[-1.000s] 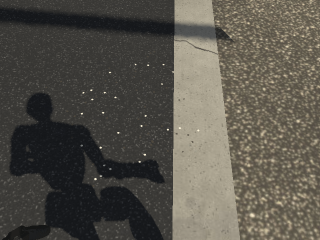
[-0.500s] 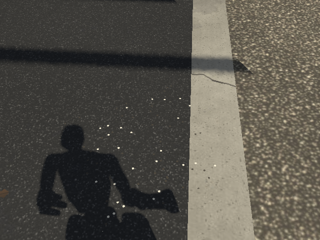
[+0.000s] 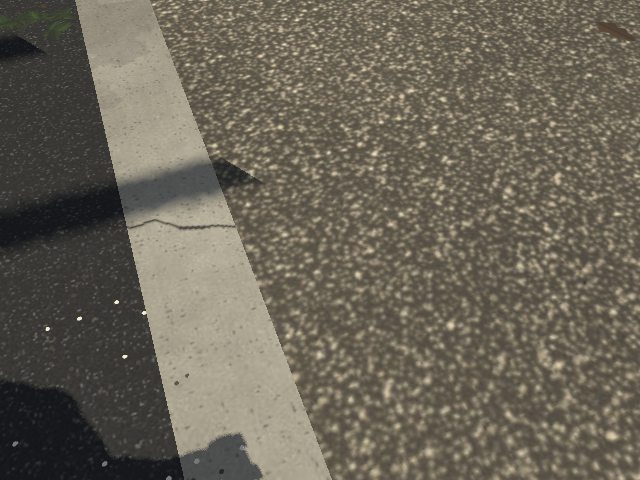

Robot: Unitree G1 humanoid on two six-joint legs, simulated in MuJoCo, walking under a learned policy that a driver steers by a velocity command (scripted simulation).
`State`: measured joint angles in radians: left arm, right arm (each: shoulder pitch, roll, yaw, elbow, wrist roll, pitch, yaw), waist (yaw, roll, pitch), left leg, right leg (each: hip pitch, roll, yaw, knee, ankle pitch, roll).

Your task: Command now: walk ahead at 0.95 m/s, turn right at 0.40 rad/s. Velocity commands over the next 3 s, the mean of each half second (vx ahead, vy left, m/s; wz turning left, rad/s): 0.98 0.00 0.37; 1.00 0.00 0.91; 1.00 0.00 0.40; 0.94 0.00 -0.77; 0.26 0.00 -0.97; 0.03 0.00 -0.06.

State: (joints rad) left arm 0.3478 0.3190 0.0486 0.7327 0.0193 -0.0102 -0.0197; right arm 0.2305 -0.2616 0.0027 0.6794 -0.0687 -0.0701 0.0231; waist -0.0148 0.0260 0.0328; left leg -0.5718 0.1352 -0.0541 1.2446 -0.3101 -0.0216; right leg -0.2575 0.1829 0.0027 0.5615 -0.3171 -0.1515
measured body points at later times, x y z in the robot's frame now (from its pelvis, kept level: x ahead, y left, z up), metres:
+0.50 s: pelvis +0.50 +0.03 +0.01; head +0.51 +0.02 +0.46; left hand +0.68 +0.28 -0.05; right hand +0.49 -0.27 -0.12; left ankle +0.45 +0.05 -0.72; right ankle +0.61 -0.14 -0.64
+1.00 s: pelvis +0.97 +0.11 +0.00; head +0.99 +0.13 +0.45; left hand +0.72 +0.29 -0.12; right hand +1.33 +0.09 -0.04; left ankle +1.03 +0.27 -0.65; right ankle +0.92 -0.08 -0.72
